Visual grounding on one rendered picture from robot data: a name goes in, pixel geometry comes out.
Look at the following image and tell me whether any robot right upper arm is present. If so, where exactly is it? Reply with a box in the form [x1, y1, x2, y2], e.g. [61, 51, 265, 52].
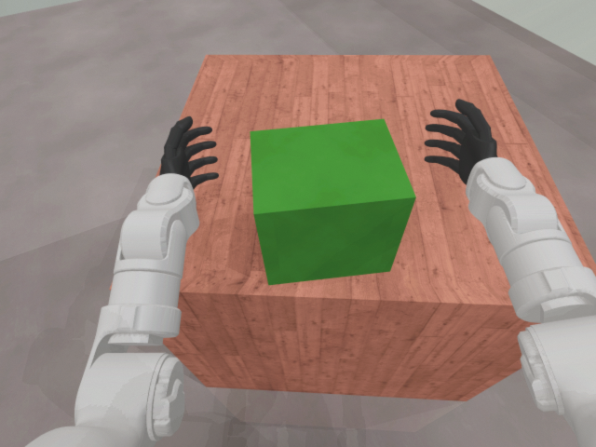
[517, 315, 596, 447]

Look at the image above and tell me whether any carton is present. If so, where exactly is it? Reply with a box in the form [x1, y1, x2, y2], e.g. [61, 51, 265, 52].
[250, 119, 416, 285]

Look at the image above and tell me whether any robot left hand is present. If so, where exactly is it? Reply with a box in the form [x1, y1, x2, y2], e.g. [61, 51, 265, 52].
[159, 116, 219, 189]

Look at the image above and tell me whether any robot left forearm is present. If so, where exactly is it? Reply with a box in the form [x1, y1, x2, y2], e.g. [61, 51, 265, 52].
[74, 173, 199, 424]

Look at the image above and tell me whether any robot left upper arm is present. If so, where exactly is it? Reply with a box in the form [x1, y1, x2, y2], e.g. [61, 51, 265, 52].
[25, 353, 184, 447]

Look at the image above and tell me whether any robot right forearm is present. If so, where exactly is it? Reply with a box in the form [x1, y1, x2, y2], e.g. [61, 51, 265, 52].
[466, 157, 596, 323]

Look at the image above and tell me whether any robot right hand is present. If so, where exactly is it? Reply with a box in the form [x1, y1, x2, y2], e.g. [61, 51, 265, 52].
[425, 99, 498, 185]

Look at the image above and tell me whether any pedestal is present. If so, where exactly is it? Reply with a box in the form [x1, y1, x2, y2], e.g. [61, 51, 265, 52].
[109, 55, 596, 401]

